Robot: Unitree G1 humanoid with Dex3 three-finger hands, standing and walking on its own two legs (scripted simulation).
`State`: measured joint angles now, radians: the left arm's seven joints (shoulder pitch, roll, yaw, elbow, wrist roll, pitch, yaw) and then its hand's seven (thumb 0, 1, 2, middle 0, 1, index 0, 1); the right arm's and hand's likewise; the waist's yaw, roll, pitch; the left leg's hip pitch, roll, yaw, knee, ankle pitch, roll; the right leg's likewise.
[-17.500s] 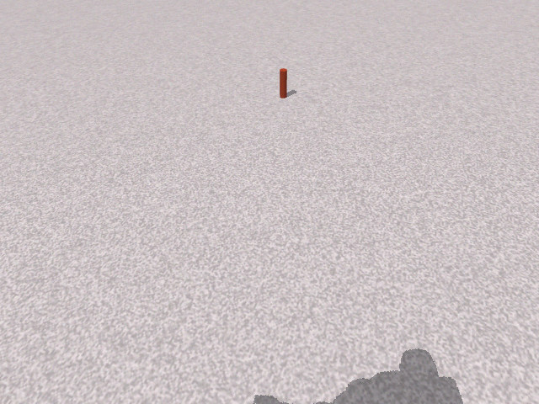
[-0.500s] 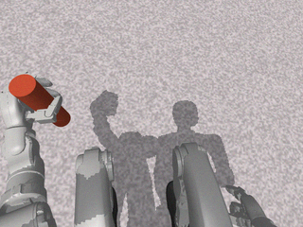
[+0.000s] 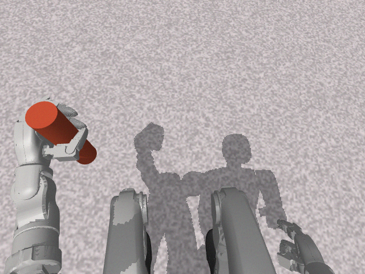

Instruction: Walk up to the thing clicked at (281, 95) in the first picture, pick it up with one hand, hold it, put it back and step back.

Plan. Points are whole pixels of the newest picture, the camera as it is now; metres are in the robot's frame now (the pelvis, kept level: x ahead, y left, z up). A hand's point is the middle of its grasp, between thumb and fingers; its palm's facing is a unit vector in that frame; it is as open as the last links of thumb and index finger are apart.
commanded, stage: lift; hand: left
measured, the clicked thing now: (68, 138) +0.40 +0.25 -0.02
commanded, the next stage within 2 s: hold in 1.68 s
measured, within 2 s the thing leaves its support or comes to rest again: neither
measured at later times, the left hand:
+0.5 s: hand (20, 82) +0.39 +0.22 +0.19, palm faces +0.16 -0.99 -0.03, open 6.9 cm
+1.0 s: hand out of the picture +0.39 +0.21 +0.28, palm faces +0.16 -0.99 -0.03, open 6.9 cm
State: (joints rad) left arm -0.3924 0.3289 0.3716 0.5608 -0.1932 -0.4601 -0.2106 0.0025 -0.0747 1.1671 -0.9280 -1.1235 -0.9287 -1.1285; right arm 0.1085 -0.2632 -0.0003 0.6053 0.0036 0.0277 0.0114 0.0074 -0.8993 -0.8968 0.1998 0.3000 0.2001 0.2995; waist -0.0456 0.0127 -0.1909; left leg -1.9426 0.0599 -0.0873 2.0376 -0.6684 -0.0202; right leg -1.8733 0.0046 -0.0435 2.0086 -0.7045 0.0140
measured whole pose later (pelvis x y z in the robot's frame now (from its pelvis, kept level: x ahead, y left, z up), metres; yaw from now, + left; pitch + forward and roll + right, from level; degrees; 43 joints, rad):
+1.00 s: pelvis +0.05 +0.01 +0.23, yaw +4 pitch +16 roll -2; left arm -0.14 0.22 0.18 0.33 -0.18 -0.31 -0.07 0.00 -0.07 1.17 -0.93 -1.12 -0.93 -1.13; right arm 0.22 -0.23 -0.01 0.61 0.03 -0.04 -0.03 0.01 -0.90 -0.90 0.20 0.30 0.20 0.30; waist -0.03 0.03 -0.11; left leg -0.96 0.05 -0.03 1.19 -0.51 -0.01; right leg -0.90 -0.01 -0.03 1.15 -0.53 0.02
